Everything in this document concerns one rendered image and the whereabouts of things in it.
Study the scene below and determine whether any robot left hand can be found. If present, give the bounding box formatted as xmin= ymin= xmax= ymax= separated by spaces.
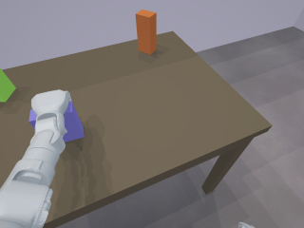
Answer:
xmin=31 ymin=89 xmax=72 ymax=135

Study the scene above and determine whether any robot left forearm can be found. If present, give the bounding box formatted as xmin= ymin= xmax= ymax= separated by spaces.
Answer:
xmin=0 ymin=110 xmax=66 ymax=199

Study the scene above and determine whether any table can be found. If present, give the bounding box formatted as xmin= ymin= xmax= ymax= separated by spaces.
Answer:
xmin=0 ymin=31 xmax=272 ymax=228

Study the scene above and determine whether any sponge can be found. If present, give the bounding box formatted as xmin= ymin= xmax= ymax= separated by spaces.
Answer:
xmin=28 ymin=101 xmax=85 ymax=143

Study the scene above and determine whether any left robot upper arm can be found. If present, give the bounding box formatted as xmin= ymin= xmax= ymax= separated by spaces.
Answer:
xmin=0 ymin=180 xmax=53 ymax=228

